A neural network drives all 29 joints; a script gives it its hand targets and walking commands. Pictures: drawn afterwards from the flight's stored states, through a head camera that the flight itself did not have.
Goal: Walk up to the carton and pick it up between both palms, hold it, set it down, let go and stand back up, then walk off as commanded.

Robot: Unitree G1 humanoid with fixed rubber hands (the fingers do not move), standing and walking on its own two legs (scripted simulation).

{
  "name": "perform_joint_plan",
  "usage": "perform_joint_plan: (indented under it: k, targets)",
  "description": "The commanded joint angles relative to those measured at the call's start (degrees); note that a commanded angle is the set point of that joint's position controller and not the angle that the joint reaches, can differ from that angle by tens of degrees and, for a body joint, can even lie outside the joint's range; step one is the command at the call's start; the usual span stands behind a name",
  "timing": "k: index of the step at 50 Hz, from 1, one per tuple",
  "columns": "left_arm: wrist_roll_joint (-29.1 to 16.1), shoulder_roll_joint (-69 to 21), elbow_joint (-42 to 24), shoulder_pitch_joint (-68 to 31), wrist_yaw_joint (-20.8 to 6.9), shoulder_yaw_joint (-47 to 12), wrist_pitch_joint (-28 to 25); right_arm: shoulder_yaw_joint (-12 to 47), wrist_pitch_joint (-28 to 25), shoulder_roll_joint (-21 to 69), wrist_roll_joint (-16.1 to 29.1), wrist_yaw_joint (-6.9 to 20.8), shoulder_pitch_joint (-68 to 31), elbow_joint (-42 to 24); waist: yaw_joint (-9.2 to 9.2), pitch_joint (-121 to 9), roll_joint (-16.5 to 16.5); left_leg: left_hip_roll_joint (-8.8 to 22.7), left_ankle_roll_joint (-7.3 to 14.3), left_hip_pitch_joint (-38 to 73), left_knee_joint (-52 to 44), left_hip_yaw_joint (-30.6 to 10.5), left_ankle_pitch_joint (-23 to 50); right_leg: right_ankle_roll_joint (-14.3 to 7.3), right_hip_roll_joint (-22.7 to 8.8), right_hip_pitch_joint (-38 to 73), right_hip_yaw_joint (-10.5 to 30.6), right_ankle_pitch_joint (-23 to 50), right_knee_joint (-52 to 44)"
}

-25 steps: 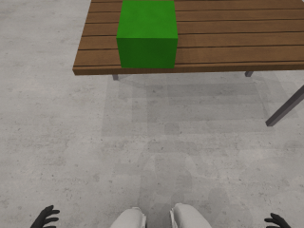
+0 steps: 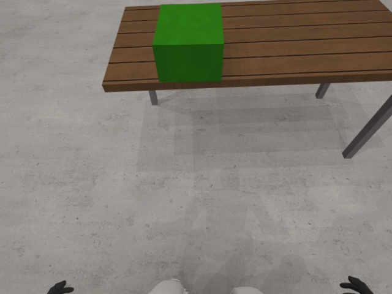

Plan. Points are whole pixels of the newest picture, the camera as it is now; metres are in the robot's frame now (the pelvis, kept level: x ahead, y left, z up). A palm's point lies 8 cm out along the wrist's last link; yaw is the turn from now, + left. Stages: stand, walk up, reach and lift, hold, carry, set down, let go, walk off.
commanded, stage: walk off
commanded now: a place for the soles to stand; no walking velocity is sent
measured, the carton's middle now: (190, 41) +0.95 +0.04 -0.04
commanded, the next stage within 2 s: stand in 0.42 s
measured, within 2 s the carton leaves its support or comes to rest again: neither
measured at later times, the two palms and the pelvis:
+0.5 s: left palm out of the picture +0.10 +0.32 -0.09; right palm out of the picture +0.11 -0.31 -0.08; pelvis +0.01 +0.01 +0.00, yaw +0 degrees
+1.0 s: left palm out of the picture +0.07 +0.33 -0.10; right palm out of the picture +0.11 -0.30 -0.07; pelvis +0.00 +0.01 +0.01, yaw +0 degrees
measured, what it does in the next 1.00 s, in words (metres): stands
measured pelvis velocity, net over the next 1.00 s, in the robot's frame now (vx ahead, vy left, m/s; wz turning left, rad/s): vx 0.00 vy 0.01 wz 0.00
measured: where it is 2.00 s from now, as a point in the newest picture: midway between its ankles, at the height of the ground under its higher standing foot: outside the picture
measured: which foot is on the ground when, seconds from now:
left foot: down 0.00-1.00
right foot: down 0.00-1.00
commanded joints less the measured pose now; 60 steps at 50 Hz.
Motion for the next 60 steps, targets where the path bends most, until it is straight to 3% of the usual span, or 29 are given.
perform_joint_plan:
  k: [1, 2, 3, 5, 6, 7, 8, 9, 11, 13, 16, 17, 19, 21, 22, 24, 28, 33, 60]
  targets:
    - [0.40, 9.08, -4.76, -2.03, 0.09, 0.93, -0.92, -3.46, -4.61, -13.81, -2.23, -0.56, 2.90, -1.34, -0.58, -18.26, 2.52, 16.72, 9.49, 13.14, -13.98, -24.04, 16.33, 1.39, -2.03, -4.99, 1.33, 6.30, 2.39]
    - [0.70, 9.47, -4.72, -1.52, 0.30, 1.19, -0.92, -2.86, -4.51, -13.52, -2.00, -0.30, 2.28, -1.39, 0.18, -15.37, 2.57, 17.66, 11.30, 8.07, -14.23, -25.71, 14.71, 1.26, -1.06, -3.61, 2.15, -6.74, -0.21]
    - [0.98, 9.82, -4.67, -1.36, 0.14, 1.18, -1.26, -2.37, -4.44, -13.37, -1.96, -0.22, 0.88, -1.64, 0.87, -12.84, 1.95, 16.28, 10.65, 4.02, -14.06, -23.74, 11.05, 0.79, -1.48, -1.90, 2.70, -7.67, -3.27]
    - [1.51, 10.95, -3.43, 0.64, -0.34, 1.35, -2.03, -1.52, -4.01, -11.58, -1.70, -0.06, -3.37, -2.16, 2.74, -11.70, 1.07, 11.18, 4.95, -3.38, -10.58, -13.46, 8.80, -0.75, -4.99, 6.88, 4.92, 4.50, -11.84]
    - [1.84, 12.98, -3.34, 1.35, -0.38, 1.79, -2.43, -1.18, -3.86, -10.34, -1.42, 0.14, -4.24, -2.49, 3.14, -11.74, -0.33, 7.44, 1.80, -5.53, -6.89, -8.28, 9.78, -2.40, -8.49, 8.64, 10.82, 5.95, -16.14]
    - [2.23, 15.35, -3.59, 0.51, -0.38, 2.10, -2.76, -1.27, -3.73, -9.74, -0.92, 0.32, -3.39, -2.15, 2.47, -11.70, -1.66, 3.87, -0.09, -4.74, -2.91, -4.20, 10.09, -4.28, -12.36, 6.85, 17.08, 2.55, -19.50]
    - [2.09, 16.16, -3.61, -1.23, -0.41, 2.14, -2.93, -1.25, -3.77, -9.34, -0.55, 0.29, -2.73, -1.80, 1.66, -11.13, -1.64, 2.30, -0.51, -2.67, -1.63, -2.16, 9.46, -5.70, -14.24, 4.90, 18.15, 4.18, -19.04]
    - [1.92, 15.52, -3.59, -2.61, -0.43, 1.93, -2.81, -1.42, -3.85, -9.50, -0.56, 0.30, -1.72, -1.31, 0.95, -11.30, -1.56, 2.64, -0.14, -0.36, -2.66, -1.59, 9.23, -6.19, -13.96, 3.95, 16.31, 6.35, -17.60]
    - [1.65, 14.03, -3.84, -4.38, -0.43, 1.40, -2.54, -1.55, -4.18, -9.89, -0.87, 0.33, -0.62, -0.80, 0.07, -13.12, -2.60, 4.18, 0.94, 3.95, -4.92, -2.84, 12.94, -5.13, -11.75, 2.19, 12.36, 10.55, -15.00]
    - [1.36, 12.86, -4.15, -4.48, -0.38, 1.13, -2.12, -1.80, -4.56, -10.90, -1.19, 0.17, -0.01, -0.75, -0.05, -15.54, -1.86, 6.99, 2.73, 6.25, -7.58, -7.28, 15.88, -2.79, -8.37, 2.13, 8.08, 12.67, -11.12]
    - [1.11, 11.14, -4.04, -3.43, -0.19, 0.80, -1.87, -1.58, -4.80, -11.78, -1.54, 0.02, -1.27, -1.14, 0.84, -15.11, 0.54, 11.66, 5.64, 2.38, -11.27, -14.48, 14.93, -0.34, -4.60, 4.16, 3.83, 9.09, -6.79]
    - [1.18, 11.22, -3.90, -2.90, -0.22, 0.76, -1.98, -1.38, -4.74, -11.64, -1.50, 0.02, -2.11, -1.38, 1.27, -14.47, 0.41, 11.53, 5.49, 0.52, -11.05, -14.18, 13.94, -0.44, -4.81, 5.24, 4.37, 8.32, -8.01]
    - [1.44, 12.38, -3.50, -2.16, -0.34, 0.94, -2.34, -1.11, -4.49, -10.90, -1.29, 0.07, -3.70, -1.73, 1.91, -13.72, -1.06, 8.65, 3.11, -1.62, -8.49, -9.76, 13.43, -1.76, -7.13, 6.87, 7.80, 8.60, -12.89]
    - [1.70, 14.13, -3.29, -2.46, -0.36, 1.29, -2.65, -1.23, -4.22, -10.14, -0.88, 0.13, -3.33, -1.49, 1.42, -13.84, -2.40, 5.29, 0.73, 0.23, -4.51, -4.83, 14.48, -3.84, -10.60, 5.55, 12.24, 9.58, -16.05]
    - [1.35, 13.19, -0.99, -4.03, -0.39, 0.59, -2.68, -0.35, -3.83, -9.40, -0.97, 0.29, -4.40, 0.19, 0.46, -12.21, -2.33, 4.49, 0.66, 3.14, -5.08, -2.52, 11.68, -4.41, -12.14, 1.63, 14.05, 10.79, -16.44]
    - [1.20, 12.73, -0.91, -6.34, -0.38, 0.13, -2.73, -0.26, -3.80, -9.62, -1.02, 0.54, -2.50, 1.06, -0.77, -12.70, -2.26, 5.41, 1.54, 6.90, -7.79, -3.34, 13.07, -3.21, -10.55, -0.38, 11.49, 11.64, -15.40]
    - [0.77, 11.97, 1.32, -5.29, -0.34, -0.23, -2.38, 0.06, -4.01, -10.83, -1.16, 0.42, -4.78, 1.00, 0.84, -14.70, -0.73, 8.06, 2.99, 5.05, -9.49, -7.20, 17.35, -1.19, -7.11, 4.56, 7.38, 14.73, -12.75]
    - [0.82, 12.22, 3.18, -6.31, -0.41, -0.48, -2.18, 0.86, -3.67, -10.46, -0.91, 0.18, -5.38, 2.03, 0.50, -14.64, -0.94, 7.22, 2.13, 5.65, -9.55, -5.66, 17.89, -1.58, -8.12, 4.67, 8.37, 16.19, -14.37]
    - [0.72, 11.20, 10.28, -8.82, -0.98, -1.29, -1.82, 2.82, -3.55, -9.87, -0.93, 0.35, -8.29, 8.45, 0.39, -13.50, 0.09, 8.00, 0.61, 7.32, -17.68, -6.18, 13.13, -0.17, -8.15, 6.36, 7.07, 11.59, -22.02]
